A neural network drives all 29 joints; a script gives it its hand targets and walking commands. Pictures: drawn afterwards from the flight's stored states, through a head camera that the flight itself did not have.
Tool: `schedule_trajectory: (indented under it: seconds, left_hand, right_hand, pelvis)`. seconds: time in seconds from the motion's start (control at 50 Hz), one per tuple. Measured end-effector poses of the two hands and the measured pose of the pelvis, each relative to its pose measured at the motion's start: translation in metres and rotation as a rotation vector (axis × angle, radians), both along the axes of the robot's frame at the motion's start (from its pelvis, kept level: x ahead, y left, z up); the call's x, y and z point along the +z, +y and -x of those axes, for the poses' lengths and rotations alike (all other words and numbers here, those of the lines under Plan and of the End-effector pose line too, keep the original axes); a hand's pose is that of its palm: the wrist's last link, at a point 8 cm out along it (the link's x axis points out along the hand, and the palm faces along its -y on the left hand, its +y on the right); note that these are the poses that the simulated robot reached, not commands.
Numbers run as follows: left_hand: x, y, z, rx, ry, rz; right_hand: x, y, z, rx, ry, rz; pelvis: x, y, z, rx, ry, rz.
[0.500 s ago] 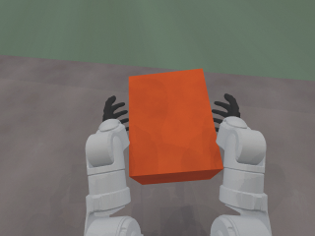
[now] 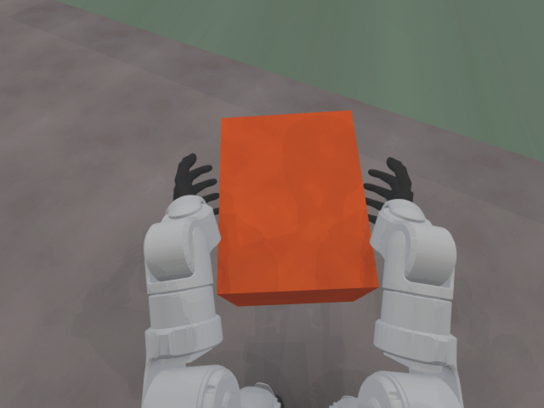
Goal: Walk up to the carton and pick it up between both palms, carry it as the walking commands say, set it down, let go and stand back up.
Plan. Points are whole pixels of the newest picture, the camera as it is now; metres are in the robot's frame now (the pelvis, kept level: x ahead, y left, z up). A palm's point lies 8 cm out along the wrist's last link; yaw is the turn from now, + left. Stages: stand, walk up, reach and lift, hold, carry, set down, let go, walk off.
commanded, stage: carry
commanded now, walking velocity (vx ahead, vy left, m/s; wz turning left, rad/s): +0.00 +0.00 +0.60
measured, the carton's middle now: (290, 214) +0.40 +0.03 +0.04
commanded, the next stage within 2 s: none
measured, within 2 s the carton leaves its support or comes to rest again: neither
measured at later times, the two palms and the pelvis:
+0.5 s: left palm (45, 289) +0.22 +0.31 +0.10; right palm (268, 231) +0.31 +0.06 +0.12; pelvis -0.05 +0.06 +0.00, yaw +20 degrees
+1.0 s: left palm out of the picture +0.07 +0.37 +0.14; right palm (174, 276) +0.23 +0.15 +0.14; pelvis -0.12 +0.08 +0.01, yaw +37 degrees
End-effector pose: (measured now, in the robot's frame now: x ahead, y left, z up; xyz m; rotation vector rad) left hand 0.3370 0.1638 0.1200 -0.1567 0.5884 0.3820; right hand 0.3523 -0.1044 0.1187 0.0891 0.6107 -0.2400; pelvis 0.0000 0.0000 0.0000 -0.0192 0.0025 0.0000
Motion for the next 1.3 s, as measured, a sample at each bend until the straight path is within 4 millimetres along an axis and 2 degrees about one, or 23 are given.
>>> schedule_trajectory:
  seconds: [0.14,0.26,0.32,0.44,0.5,0.58,0.68,0.76,0.88,0.98,1.06,1.12,1.16,1.24,1.3]
  left_hand:
    - [0.003,0.001,0.037,0.037,0.028,-0.024]
    - [0.024,0.024,0.05,0.087,-0.01,-0.047]
    - [0.022,0.049,0.062,0.129,-0.003,-0.046]
    - [0.004,0.118,0.091,0.213,-0.004,-0.027]
    - [-0.016,0.147,0.118,0.277,0.037,0.018]
    - [-0.034,0.17,0.158,0.332,0.092,0.034]
    - [-0.026,0.183,0.195,0.404,0.066,-0.009]
    - [-0.015,0.18,0.213,0.433,0.055,-0.048]
    - [0.01,0.182,0.233,0.458,0.049,-0.066]
    - [0.022,0.202,0.256,0.509,0.022,-0.076]
    - [0.018,0.226,0.285,0.544,0.018,-0.061]
    - [0.008,0.246,0.307,0.554,0.003,-0.034]
    - [-0.001,0.256,0.325,0.567,0.015,0.002]
    - [-0.01,0.269,0.358,0.589,0.04,0.04]
    - [-0.012,0.271,0.376,0.585,0.077,0.028]
  right_hand:
    - [0.002,0.002,0.022,0.032,0.027,-0.038]
    - [0.014,0.027,0.022,0.086,-0.009,-0.055]
    - [0.014,0.054,0.022,0.139,-0.005,-0.041]
    - [0.005,0.129,0.029,0.233,-0.01,-0.007]
    - [-0.002,0.163,0.041,0.292,0.03,0.027]
    - [-0.006,0.196,0.055,0.378,0.051,0.053]
    - [-0.011,0.218,0.072,0.464,0.027,0.006]
    - [-0.011,0.219,0.084,0.49,0.012,-0.031]
    - [0.007,0.225,0.099,0.518,0.006,-0.044]
    - [0.017,0.251,0.114,0.558,-0.023,-0.046]
    - [0.018,0.28,0.137,0.589,-0.03,-0.026]
    - [0.02,0.302,0.157,0.595,-0.045,-0.003]
    - [0.021,0.315,0.17,0.625,-0.032,0.037]
    - [0.024,0.337,0.194,0.687,-0.015,0.098]
    - [0.019,0.342,0.206,0.73,0.01,0.123]
  pelvis:
    - [0.004,-0.004,0.017,0.078,-0.018,-0.025]
    - [0.007,0.006,0.023,0.202,0.005,-0.038]
    - [0.007,0.018,0.027,0.261,0.018,-0.035]
    - [-0.006,0.059,0.038,0.334,0.038,0.004]
    - [-0.002,0.065,0.047,0.356,0.026,0.002]
    - [0.002,0.068,0.061,0.386,0.013,0.008]
    - [-0.004,0.067,0.078,0.428,-0.001,-0.026]
    - [-0.007,0.062,0.087,0.457,-0.003,-0.046]
    - [0.004,0.064,0.098,0.553,0.002,-0.079]
    - [0.005,0.075,0.111,0.635,0.021,-0.067]
    - [0.002,0.09,0.129,0.668,0.016,-0.045]
    - [-0.004,0.107,0.144,0.671,0.01,0.0]
    - [0.0,0.112,0.151,0.671,0.003,0.007]
    - [0.009,0.118,0.165,0.666,0.003,0.034]
    - [0.014,0.121,0.171,0.671,0.019,0.044]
